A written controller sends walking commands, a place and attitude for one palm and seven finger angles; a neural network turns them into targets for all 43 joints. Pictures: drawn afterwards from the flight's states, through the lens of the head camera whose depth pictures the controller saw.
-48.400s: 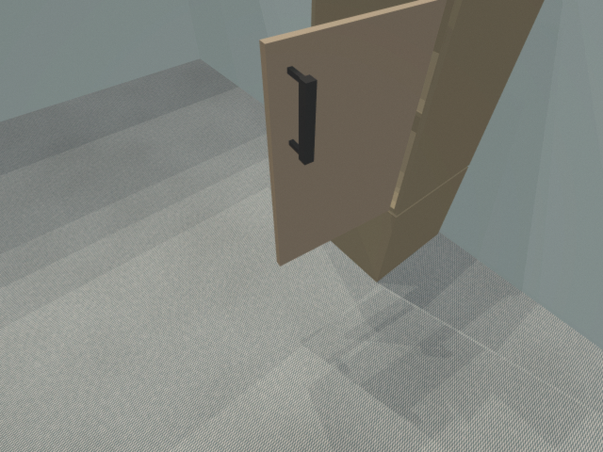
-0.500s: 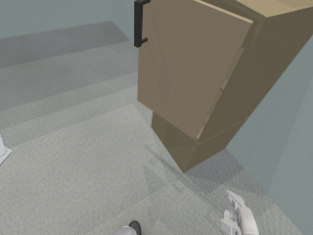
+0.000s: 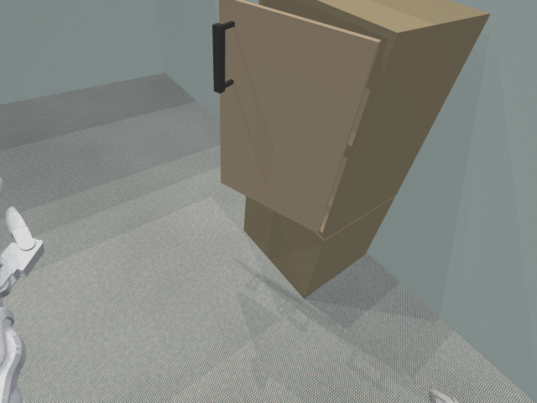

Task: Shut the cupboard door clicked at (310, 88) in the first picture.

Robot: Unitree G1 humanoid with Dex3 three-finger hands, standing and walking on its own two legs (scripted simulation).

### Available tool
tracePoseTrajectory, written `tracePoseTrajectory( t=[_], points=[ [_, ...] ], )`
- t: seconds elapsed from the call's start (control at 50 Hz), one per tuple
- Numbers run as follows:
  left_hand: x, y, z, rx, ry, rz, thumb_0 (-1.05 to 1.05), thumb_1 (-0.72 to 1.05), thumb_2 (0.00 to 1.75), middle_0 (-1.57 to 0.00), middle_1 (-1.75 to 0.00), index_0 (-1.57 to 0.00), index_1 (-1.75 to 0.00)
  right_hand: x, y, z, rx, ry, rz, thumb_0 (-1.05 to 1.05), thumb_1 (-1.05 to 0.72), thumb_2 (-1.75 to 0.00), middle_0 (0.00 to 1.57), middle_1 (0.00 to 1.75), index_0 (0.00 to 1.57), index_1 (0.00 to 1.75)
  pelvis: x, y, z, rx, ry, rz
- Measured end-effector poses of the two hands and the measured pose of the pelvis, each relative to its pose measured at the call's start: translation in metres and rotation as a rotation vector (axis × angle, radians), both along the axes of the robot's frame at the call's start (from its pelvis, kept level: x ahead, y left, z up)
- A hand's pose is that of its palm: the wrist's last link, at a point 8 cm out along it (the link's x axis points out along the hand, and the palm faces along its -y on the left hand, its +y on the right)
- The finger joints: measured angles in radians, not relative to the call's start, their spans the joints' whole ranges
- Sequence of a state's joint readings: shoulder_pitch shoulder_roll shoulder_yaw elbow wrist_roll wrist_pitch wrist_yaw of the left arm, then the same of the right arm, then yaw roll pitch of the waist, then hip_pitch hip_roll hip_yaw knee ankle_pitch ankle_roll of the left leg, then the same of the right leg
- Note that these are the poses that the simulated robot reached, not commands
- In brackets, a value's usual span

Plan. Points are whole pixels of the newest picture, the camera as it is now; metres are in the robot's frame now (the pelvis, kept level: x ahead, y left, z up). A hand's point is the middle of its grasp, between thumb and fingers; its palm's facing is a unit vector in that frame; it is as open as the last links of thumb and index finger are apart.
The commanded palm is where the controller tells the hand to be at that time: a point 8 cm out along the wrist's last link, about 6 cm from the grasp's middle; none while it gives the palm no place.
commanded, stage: stop stepping back and stand still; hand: left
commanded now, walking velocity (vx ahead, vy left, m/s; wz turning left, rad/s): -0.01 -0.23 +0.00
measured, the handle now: (224, 57) +0.86 +0.14 +0.15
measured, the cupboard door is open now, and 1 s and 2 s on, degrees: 20 20 20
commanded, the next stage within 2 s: let the arm hang, fingers relaxed in 0.42 s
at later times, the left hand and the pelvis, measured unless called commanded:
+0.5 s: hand (18, 305) +0.18 +0.27 +0.15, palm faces +0.47 -0.83 -0.30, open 7.5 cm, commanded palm none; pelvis -0.01 +0.01 +0.02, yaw -2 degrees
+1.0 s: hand out of the picture -0.04 +0.21 -0.15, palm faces +0.03 -0.98 -0.21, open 7.2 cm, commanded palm none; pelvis -0.03 +0.02 +0.02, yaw +0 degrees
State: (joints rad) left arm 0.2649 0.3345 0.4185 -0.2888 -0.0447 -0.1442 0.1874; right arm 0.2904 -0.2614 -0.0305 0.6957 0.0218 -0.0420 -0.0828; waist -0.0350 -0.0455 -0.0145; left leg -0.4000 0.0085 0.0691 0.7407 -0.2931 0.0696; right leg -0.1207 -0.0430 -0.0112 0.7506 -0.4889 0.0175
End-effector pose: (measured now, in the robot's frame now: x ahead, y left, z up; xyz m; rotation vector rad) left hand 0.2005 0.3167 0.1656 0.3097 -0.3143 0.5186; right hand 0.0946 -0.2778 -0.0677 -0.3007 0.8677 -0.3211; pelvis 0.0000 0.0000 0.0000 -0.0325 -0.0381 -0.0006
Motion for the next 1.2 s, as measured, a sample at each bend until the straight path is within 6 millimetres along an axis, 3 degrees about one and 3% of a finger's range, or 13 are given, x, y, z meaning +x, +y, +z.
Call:
tracePoseTrajectory(
  t=[0.06,0.14,0.22,0.28,0.38,0.46,0.54,0.58,0.64,0.72,0.82,1.02,1.2],
  points=[
    [-0.002,-0.028,0.007,0.084,0.091,-0.203,0.02,0.90,0.90,-0.19,-0.30,-0.19,-0.29,-0.001,0.030,0.018,0.061,-0.074,0.012,0.01,-0.90,-0.90,0.20,0.30,0.20,0.30,-0.012,0.005,0.012,-0.008,0.017,-0.028],
    [-0.029,-0.048,0.051,0.275,0.061,-0.388,0.02,0.89,0.90,-0.21,-0.31,-0.20,-0.30,-0.001,0.061,0.033,0.111,-0.088,0.048,0.01,-0.90,-0.90,0.21,0.30,0.20,0.30,-0.016,0.004,0.025,-0.020,0.057,-0.052],
    [-0.049,-0.031,0.086,0.429,0.046,-0.333,0.02,0.89,0.90,-0.21,-0.31,-0.21,-0.30,0.005,0.075,0.030,0.141,-0.068,0.077,0.01,-0.90,-0.90,0.21,0.30,0.21,0.30,-0.015,0.007,0.032,-0.033,0.072,-0.055],
    [-0.056,-0.004,0.088,0.414,0.099,-0.177,0.01,0.89,0.90,-0.22,-0.31,-0.21,-0.30,0.012,0.077,0.023,0.169,-0.084,0.080,0.01,-0.90,-0.90,0.21,0.30,0.21,0.30,-0.015,0.011,0.033,-0.027,0.066,-0.055],
    [-0.067,0.022,0.043,0.224,0.238,0.039,0.01,0.89,0.90,-0.21,-0.31,-0.21,-0.30,0.020,0.066,0.005,0.193,-0.122,0.085,0.01,-0.90,-0.90,0.21,0.30,0.21,0.30,-0.021,0.014,0.023,0.011,0.043,-0.046],
    [-0.069,0.004,0.005,0.041,0.245,0.028,0.02,0.90,0.90,-0.20,-0.31,-0.20,-0.30,0.017,0.053,0.001,0.149,-0.081,0.099,0.01,-0.90,-0.90,0.21,0.30,0.20,0.30,-0.017,0.014,0.021,0.001,0.025,-0.039],
    [-0.052,-0.016,-0.006,0.012,0.144,-0.074,0.02,0.89,0.90,-0.20,-0.31,-0.20,-0.30,0.020,0.042,0.010,0.069,-0.070,0.132,0.01,-0.90,-0.90,0.21,0.30,0.20,0.30,-0.013,0.013,0.014,-0.003,0.020,-0.013],
    [-0.031,-0.017,-0.041,0.001,0.275,-0.151,0.01,0.89,0.90,-0.20,-0.31,-0.20,-0.30,0.022,0.034,0.005,0.057,-0.045,0.160,0.01,-0.90,-0.90,0.21,0.30,0.20,0.30,-0.016,0.018,0.009,0.004,0.027,0.000],
    [-0.019,-0.025,-0.124,-0.077,0.665,-0.222,0.01,0.90,0.90,-0.20,-0.30,-0.20,-0.30,0.020,0.025,-0.005,0.059,-0.025,0.137,0.01,-0.90,-0.90,0.21,0.30,0.20,0.30,-0.022,0.026,0.006,0.018,0.041,-0.012],
    [-0.059,-0.047,-0.216,-0.192,1.121,-0.272,0.01,0.90,0.90,-0.20,-0.30,-0.20,-0.29,-0.001,0.026,-0.015,0.085,0.037,0.094,0.01,-0.90,-0.90,0.20,0.30,0.20,0.30,-0.028,0.029,0.010,0.023,0.041,-0.017],
    [-0.141,-0.073,-0.276,-0.391,1.420,-0.240,0.01,0.91,0.90,-0.20,-0.30,-0.20,-0.30,-0.049,0.040,-0.026,0.116,0.239,0.072,0.00,-0.90,-0.90,0.20,0.30,0.20,0.30,-0.029,0.024,0.016,0.030,0.032,-0.003],
    [-0.257,-0.052,-0.284,-0.515,1.686,-0.008,0.00,0.94,0.90,-0.20,-0.30,-0.20,-0.29,-0.120,0.079,-0.048,0.231,0.491,0.008,0.01,-0.90,-0.90,0.20,0.30,0.20,0.30,-0.030,0.026,0.024,0.014,0.008,0.004],
    [-0.290,-0.055,-0.278,-0.539,1.778,0.032,0.01,0.92,0.90,-0.20,-0.30,-0.19,-0.29,-0.145,0.101,-0.056,0.290,0.534,-0.044,0.00,-0.91,-0.90,0.20,0.30,0.20,0.30,-0.028,0.034,0.027,0.021,-0.002,-0.016]
  ],
)
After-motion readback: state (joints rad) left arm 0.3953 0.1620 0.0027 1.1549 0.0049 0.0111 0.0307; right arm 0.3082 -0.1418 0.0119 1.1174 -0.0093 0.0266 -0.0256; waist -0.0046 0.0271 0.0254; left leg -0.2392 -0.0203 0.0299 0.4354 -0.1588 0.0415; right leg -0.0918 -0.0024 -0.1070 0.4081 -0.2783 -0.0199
